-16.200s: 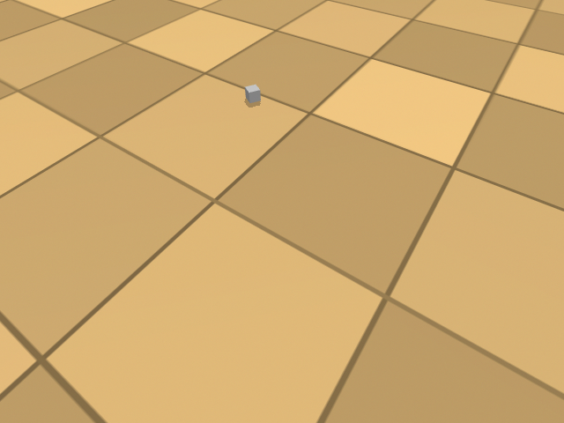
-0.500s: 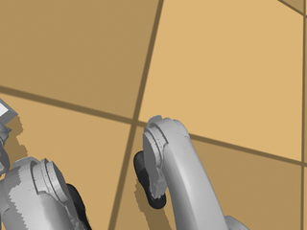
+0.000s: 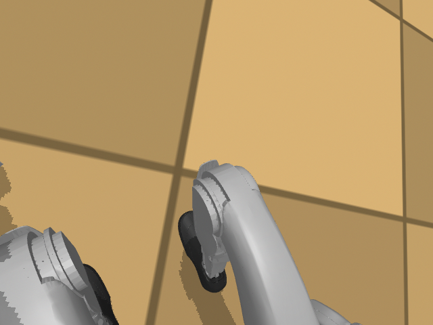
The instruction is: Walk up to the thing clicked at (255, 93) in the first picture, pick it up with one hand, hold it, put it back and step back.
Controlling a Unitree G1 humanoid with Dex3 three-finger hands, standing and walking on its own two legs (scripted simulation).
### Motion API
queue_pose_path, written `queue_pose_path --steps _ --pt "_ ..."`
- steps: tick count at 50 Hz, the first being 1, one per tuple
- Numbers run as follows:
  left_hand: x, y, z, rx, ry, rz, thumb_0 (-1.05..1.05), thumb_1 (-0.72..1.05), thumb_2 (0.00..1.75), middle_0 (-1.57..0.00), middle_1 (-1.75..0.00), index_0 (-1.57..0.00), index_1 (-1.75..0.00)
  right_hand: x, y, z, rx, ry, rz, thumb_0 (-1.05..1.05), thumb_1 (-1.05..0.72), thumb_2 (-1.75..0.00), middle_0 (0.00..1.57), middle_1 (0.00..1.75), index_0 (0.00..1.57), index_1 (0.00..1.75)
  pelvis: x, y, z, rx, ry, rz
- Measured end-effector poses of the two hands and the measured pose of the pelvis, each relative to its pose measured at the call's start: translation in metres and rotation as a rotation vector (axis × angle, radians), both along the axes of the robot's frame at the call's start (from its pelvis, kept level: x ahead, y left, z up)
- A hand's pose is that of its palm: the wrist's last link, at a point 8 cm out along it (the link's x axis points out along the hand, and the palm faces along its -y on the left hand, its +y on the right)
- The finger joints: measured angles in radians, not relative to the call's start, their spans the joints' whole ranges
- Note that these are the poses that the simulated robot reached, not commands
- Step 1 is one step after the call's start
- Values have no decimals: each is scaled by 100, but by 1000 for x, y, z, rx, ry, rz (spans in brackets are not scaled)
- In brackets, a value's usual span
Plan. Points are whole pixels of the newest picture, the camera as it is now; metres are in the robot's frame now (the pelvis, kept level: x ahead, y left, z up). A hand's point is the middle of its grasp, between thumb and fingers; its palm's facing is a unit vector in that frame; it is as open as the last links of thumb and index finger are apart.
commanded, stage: close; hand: left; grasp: from above
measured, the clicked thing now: out of the picture +0.45 +0.31 -0.27
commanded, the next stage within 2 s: settle in 1.44 s
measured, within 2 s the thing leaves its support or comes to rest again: leaves its support in 1.92 s
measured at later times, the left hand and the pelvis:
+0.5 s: hand out of the picture +0.43 +0.30 -0.24, palm faces -0.32 -0.28 -0.91, open 11.8 cm; pelvis +0.00 +0.00 +0.00, yaw -1 degrees
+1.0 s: hand out of the picture +0.43 +0.31 -0.23, palm faces -0.33 -0.26 -0.91, open 10.9 cm; pelvis -0.01 +0.00 +0.01, yaw -1 degrees
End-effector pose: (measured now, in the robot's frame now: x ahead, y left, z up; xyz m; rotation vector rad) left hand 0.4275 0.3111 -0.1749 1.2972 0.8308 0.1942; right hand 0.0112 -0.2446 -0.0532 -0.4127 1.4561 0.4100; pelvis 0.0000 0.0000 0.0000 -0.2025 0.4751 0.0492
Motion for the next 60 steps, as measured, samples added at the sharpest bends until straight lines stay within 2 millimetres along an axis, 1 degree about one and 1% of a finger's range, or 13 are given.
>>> queue_pose_path --steps 7,16,35,44,60 --pt "3 -2 -4 5 -2 9 0 -39 88 -28 -79 -25 -83 2 -2 5 -1 -6 26 0 -90 -90 20 30 20 30 -1 1 0 -7 -11 -1" --pt "8 -3 -7 21 -3 22 0 -23 75 -39 -69 -38 -72 -6 -2 11 -5 10 25 0 -90 -90 20 30 20 30 -3 1 1 -12 -14 -5" --pt "9 -3 1 13 6 16 0 -11 57 -52 -50 -59 -53 -16 2 17 -19 -8 4 0 -90 -90 20 30 20 30 -8 1 6 -18 -21 -12" --pt "9 -2 4 20 3 -22 0 -8 53 -61 -45 -63 -48 -16 3 22 -34 -12 0 0 -90 -90 20 30 20 30 -8 3 9 -23 -17 -12" --pt "10 -2 6 38 3 -33 -2 -8 46 -68 -41 -68 -44 -12 1 27 -39 -7 21 0 -90 -90 20 30 20 30 -8 2 14 -23 -9 -11"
